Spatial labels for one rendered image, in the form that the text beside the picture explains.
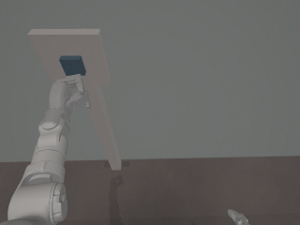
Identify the robot right hand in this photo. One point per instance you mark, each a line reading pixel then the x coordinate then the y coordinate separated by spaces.
pixel 239 219

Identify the robot left upper arm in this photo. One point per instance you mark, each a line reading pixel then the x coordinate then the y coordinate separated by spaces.
pixel 38 204

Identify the panel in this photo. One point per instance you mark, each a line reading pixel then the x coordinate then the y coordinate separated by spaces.
pixel 51 44

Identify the robot left forearm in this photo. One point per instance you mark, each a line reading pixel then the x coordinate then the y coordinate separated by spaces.
pixel 49 158

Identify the robot left hand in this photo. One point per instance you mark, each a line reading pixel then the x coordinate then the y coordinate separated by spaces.
pixel 61 98

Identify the button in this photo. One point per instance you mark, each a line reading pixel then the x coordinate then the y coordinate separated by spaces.
pixel 72 65

